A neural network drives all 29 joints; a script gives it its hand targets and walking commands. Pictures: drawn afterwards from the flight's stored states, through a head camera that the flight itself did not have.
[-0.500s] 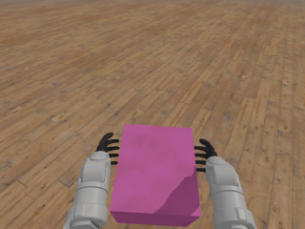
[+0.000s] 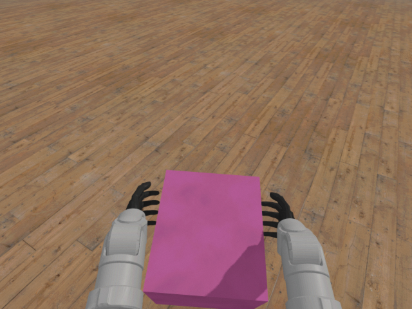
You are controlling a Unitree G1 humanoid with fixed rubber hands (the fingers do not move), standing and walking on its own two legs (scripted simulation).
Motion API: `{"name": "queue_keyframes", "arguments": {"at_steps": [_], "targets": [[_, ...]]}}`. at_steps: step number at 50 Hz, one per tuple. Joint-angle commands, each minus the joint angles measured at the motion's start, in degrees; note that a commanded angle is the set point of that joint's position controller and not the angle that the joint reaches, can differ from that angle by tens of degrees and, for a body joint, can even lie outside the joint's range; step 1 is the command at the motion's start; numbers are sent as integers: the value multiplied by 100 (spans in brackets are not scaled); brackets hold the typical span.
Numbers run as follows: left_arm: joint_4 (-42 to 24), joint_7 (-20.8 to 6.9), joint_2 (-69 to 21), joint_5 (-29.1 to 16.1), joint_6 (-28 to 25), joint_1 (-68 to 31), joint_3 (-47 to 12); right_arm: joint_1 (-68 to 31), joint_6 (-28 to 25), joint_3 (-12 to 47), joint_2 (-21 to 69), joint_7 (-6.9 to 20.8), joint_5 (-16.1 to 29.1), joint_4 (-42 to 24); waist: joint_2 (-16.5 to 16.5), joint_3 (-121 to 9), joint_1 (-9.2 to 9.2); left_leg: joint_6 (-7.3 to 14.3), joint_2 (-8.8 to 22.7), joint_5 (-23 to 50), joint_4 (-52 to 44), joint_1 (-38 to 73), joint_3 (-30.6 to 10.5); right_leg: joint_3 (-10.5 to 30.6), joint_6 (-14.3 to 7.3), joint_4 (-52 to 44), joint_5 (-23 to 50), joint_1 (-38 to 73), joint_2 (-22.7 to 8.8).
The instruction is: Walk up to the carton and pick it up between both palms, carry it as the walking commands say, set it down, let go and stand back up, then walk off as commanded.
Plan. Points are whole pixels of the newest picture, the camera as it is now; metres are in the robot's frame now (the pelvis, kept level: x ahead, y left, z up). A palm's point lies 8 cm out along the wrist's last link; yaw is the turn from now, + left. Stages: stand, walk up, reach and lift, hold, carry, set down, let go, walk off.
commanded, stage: reach and lift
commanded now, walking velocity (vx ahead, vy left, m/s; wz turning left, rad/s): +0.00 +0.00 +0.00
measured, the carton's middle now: (207, 240) +0.29 +0.01 -0.05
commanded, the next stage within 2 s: hold in 0.20 s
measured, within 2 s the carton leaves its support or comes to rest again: neither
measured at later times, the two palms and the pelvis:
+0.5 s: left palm (135, 223) +0.27 +0.15 +0.05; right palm (288, 235) +0.26 -0.15 +0.03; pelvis -0.01 +0.00 +0.00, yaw +0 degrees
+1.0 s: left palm (133, 226) +0.26 +0.15 +0.05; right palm (288, 234) +0.26 -0.15 +0.04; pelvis -0.02 +0.00 +0.00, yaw +0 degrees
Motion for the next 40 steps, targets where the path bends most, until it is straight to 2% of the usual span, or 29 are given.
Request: {"name": "queue_keyframes", "arguments": {"at_steps": [1, 2, 3, 4, 5, 6, 7, 9, 12, 13, 14, 15, 19, 20, 21, 22, 23, 25, 29, 30, 31, 32, 33, 34, 36, 37, 38, 39, 40], "targets": [[-213, -1529, -5510, -1797, -104, -2540, -2947, -3501, -475, 2963, 5313, 1498, 1809, -884, -47, -1444, -65, -131, -238, 1740, -233, 67, 280, -170, 132, -123, 1973, 926, 199], [-148, -1530, -5541, -1776, -74, -2589, -2972, -3185, -429, 2910, 5296, 1489, 1746, -819, 27, -1137, -196, -143, -261, 1539, -291, -26, 302, -184, 114, -168, 1718, 698, 227], [-36, -1526, -5370, -1712, -76, -2452, -2814, -3380, -440, 2969, 5369, 1494, 1740, -820, -194, -1030, -36, -56, -212, 1322, -305, -157, 229, -206, 138, -157, 1572, 820, 253], [-150, -1541, -5520, -1689, -101, -2482, -2917, -3518, -457, 2898, 5241, 1492, 1766, -1032, -110, -1099, -66, -97, -220, 1338, -246, -126, 295, -188, 109, -173, 1353, 645, 205], [-138, -1544, -5488, -1722, -89, -2418, -2920, -3307, -422, 2930, 5281, 1510, 1745, -891, -225, -1084, -83, -93, -214, 1507, -304, -93, 231, -239, 116, -170, 1457, 624, 270], [-223, -1559, -5515, -1701, -88, -2397, -2957, -3465, -472, 3051, 5277, 1527, 1844, -1115, 12, -986, -85, -127, -269, 1415, -275, -258, 305, -210, 86, -131, 1454, 686, 244], [-254, -1520, -5506, -1730, -89, -2383, -2961, -3413, -453, 3087, 5282, 1538, 1828, -1035, -117, -1110, 5, -117, -198, 1574, -253, -135, 253, -218, 124, -58, 1656, 726, 257], [-181, -1523, -5533, -1845, -95, -2391, -2993, -3431, -427, 3180, 5300, 1527, 1879, -1103, -218, -1149, -61, -65, -250, 1303, -258, -80, 273, -229, 154, -111, 1508, 703, 249], [-316, -1535, -5674, -1845, -121, -2310, -3130, -3505, -471, 3337, 5333, 1483, 1917, -1556, -220, -1498, -43, -145, -246, 1687, -230, -10, 259, -261, 163, -89, 1722, 841, 272], [-378, -1533, -5551, -1822, -117, -2384, -3108, -3305, -422, 3174, 5270, 1496, 1889, -1139, 119, -1198, -113, -120, -250, 1389, -249, -74, 286, -174, 106, -146, 1556, 699, 212], [-374, -1525, -5425, -1762, -121, -2363, -3025, -3364, -436, 3167, 5222, 1496, 1879, -1166, -62, -1105, -58, -109, -229, 1332, -287, -177, 267, -246, 117, -136, 1336, 702, 247], [-346, -1516, -5452, -1748, -111, -2509, -3029, -3271, -422, 3022, 5200, 1511, 1795, -1055, 66, -1103, -148, -108, -202, 1107, -288, -63, 257, -243, 84, -150, 1050, 489, 249], [-175, -1537, -5486, -1714, -119, -2714, -2945, -3485, -423, 2891, 5307, 1561, 1735, -704, 9, -752, -108, -36, -222, 552, -289, -353, 291, -216, 52, -157, 556, 423, 199], [-35, -1548, -5464, -1751, -102, -2632, -2905, -3441, -433, 2981, 5343, 1571, 1740, -757, -183, -801, -127, -13, -221, 537, -340, -261, 294, -260, 80, -148, 550, 421, 234], [-208, -1569, -5496, -1686, -164, -2708, -2903, -3739, -489, 3008, 5358, 1580, 1788, -891, -67, -956, 21, -47, -226, 810, -236, -319, 317, -263, 91, -106, 773, 485, 233], [-193, -1583, -5624, -1731, -137, -2840, -3030, -3777, -496, 3059, 5430, 1566, 1835, -949, 111, -1080, -33, -73, -220, 813, -184, -305, 310, -203, 63, -107, 826, 581, 141], [-268, -1576, -5596, -1845, -146, -2765, -3012, -3617, -475, 3108, 5453, 1580, 1846, -871, -91, -1213, -74, -48, -177, 988, -228, -69, 236, -226, 52, -93, 893, 549, 230], [-218, -1567, -5621, -1829, -139, -2837, -3046, -3692, -490, 3040, 5459, 1613, 1798, -808, -37, -1212, -20, -84, -207, 871, -210, -157, 295, -228, 52, -87, 797, 558, 213], [-151, -1553, -5636, -1871, -138, -2794, -3017, -3570, -485, 2933, 5338, 1572, 1729, -804, -170, -1045, -120, -106, -153, 968, -185, -106, 215, -247, 7, -110, 712, 406, 242], [-97, -1562, -5589, -1749, -108, -2712, -2937, -3561, -468, 2953, 5312, 1581, 1739, -782, 28, -973, -69, -84, -228, 860, -184, -221, 292, -212, 36, -92, 828, 446, 169], [-61, -1579, -5635, -1782, -88, -2695, -2927, -3666, -466, 2956, 5263, 1599, 1713, -875, -215, -1077, -53, -81, -205, 801, -233, -95, 270, -283, 77, -146, 618, 400, 257], [-58, -1588, -5635, -1796, -87, -2710, -2962, -3530, -461, 2937, 5272, 1600, 1725, -785, -6, -1029, -156, -107, -221, 884, -234, -148, 287, -227, 48, -118, 804, 482, 192], [-104, -1570, -5615, -1775, -113, -2606, -2958, -3647, -468, 3058, 5391, 1615, 1769, -788, -255, -1010, 2, -105, -193, 1078, -259, -128, 221, -295, 62, -114, 828, 479, 280], [-108, -1574, -5631, -1795, -108, -2643, -2951, -3513, -456, 2969, 5313, 1619, 1748, -768, -58, -1027, -113, -96, -204, 971, -227, -71, 256, -229, 38, -112, 873, 383, 205], [-152, -1571, -5481, -1775, -85, -2594, -2876, -3562, -430, 3076, 5430, 1599, 1791, -861, -132, -1048, 40, -57, -220, 879, -299, -210, 268, -257, 90, -86, 937, 721, 249], [-38, -1566, -5520, -1742, -79, -2551, -2854, -3471, -416, 3005, 5327, 1596, 1768, -787, -25, -867, -13, -75, -282, 902, -276, -284, 321, -226, 78, -132, 1007, 665, 202], [-149, -1556, -5505, -1814, -91, -2672, -2916, -3624, -411, 2998, 5387, 1593, 1787, -785, -302, -856, 21, -59, -188, 746, -278, -183, 235, -255, 57, -175, 586, 450, 232], [-178, -1565, -5531, -1716, -93, -2775, -2906, -3602, -424, 2990, 5355, 1589, 1779, -845, 70, -1045, -63, -71, -246, 562, -270, -171, 341, -233, 83, -147, 611, 470, 190], [-122, -1595, -5536, -1769, -91, -2807, -2918, -3715, -433, 2973, 5404, 1596, 1786, -741, -36, -979, -18, -63, -196, 505, -252, -277, 289, -214, 33, -107, 473, 507, 183]]}}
